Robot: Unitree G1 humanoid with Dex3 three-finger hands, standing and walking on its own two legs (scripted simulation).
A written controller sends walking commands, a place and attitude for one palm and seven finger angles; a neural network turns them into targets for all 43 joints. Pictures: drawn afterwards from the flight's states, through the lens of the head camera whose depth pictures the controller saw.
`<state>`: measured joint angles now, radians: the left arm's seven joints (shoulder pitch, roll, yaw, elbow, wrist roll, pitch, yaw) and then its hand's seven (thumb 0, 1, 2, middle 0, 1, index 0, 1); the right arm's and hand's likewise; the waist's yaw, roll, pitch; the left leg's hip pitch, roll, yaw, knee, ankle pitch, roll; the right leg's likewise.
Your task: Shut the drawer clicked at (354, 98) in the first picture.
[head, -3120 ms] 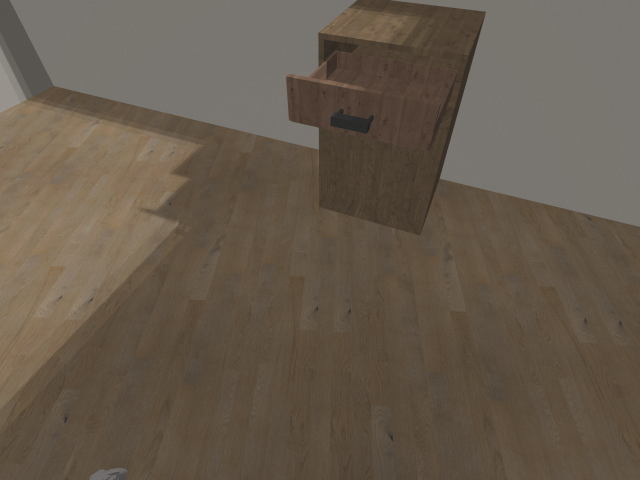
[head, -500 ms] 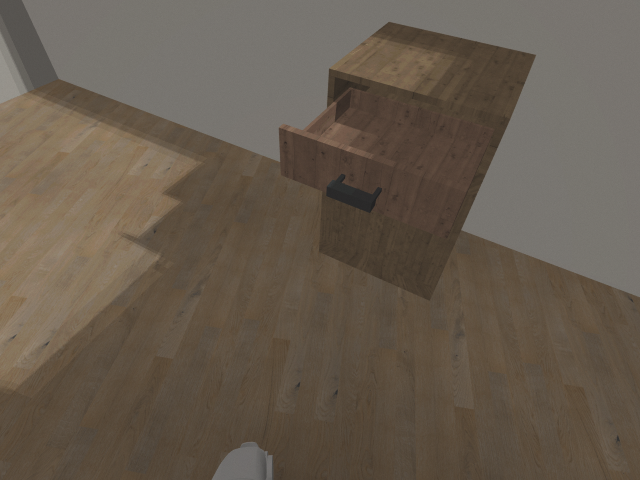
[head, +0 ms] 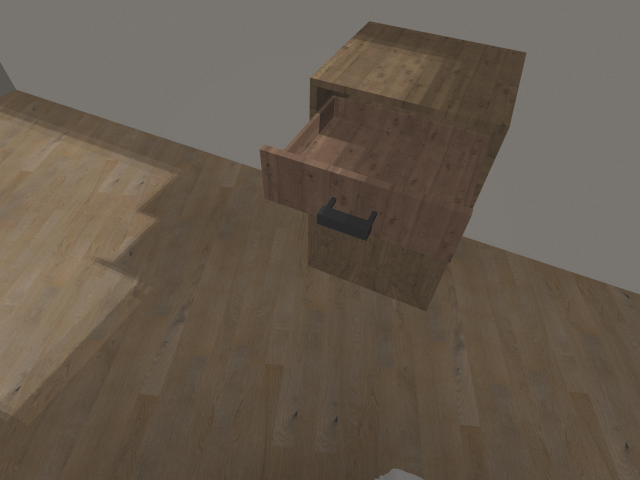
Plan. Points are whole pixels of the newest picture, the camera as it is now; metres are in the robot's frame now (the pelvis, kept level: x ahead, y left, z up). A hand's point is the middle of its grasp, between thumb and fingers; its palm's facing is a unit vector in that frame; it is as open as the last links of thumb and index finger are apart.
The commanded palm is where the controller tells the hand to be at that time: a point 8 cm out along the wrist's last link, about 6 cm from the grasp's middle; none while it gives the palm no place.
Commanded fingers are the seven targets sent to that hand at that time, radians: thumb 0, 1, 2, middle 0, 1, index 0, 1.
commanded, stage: turn to face it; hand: left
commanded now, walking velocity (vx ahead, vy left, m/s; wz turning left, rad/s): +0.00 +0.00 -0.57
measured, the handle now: (348, 215) +0.62 +0.00 -0.08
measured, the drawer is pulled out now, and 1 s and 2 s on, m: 0.30 0.30 0.30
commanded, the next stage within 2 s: take the last steps up to it in 0.58 s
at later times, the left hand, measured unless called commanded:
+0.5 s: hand out of the picture +0.11 +0.10 -0.15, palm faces -0.15 -0.96 -0.23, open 7.4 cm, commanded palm none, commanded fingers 0.00 0.90 0.90 -0.20 -0.30 -0.20 -0.30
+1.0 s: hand out of the picture +0.11 +0.16 -0.17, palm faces -0.28 -0.95 -0.17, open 7.4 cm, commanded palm none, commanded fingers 0.00 0.90 0.90 -0.20 -0.30 -0.20 -0.30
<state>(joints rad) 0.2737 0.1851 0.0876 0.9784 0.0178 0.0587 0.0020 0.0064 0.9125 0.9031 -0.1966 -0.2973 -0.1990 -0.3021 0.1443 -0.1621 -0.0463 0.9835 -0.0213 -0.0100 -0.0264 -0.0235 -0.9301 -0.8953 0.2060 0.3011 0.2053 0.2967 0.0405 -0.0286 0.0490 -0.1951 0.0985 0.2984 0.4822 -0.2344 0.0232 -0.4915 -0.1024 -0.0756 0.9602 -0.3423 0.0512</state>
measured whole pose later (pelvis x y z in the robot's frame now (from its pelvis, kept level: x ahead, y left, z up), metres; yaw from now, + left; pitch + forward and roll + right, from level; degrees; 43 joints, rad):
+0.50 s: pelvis +0.00 -0.07 +0.01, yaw -12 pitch +1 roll +2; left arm 0.22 0.16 0.05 0.93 0.01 0.03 0.01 0.01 0.91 0.90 -0.20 -0.30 -0.21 -0.30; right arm 0.25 -0.24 -0.07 1.01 -0.03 0.07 -0.03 0.01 -0.91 -0.90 0.20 0.30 0.20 0.30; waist -0.01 0.02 0.03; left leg -0.43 0.07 0.00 1.00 -0.35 -0.08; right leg -0.29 0.07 -0.03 0.40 -0.13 -0.11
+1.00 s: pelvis +0.02 -0.01 +0.01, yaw -20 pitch +0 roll -1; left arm 0.29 0.22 0.08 1.02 0.03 0.03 -0.02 0.01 0.91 0.90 -0.20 -0.30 -0.20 -0.30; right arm 0.41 -0.12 -0.01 1.07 -0.02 -0.03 -0.04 0.01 -0.91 -0.90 0.20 0.30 0.20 0.30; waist -0.01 -0.05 -0.02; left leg -0.07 -0.01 0.08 0.31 -0.24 0.05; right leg -0.54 -0.02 0.03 1.08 -0.25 0.01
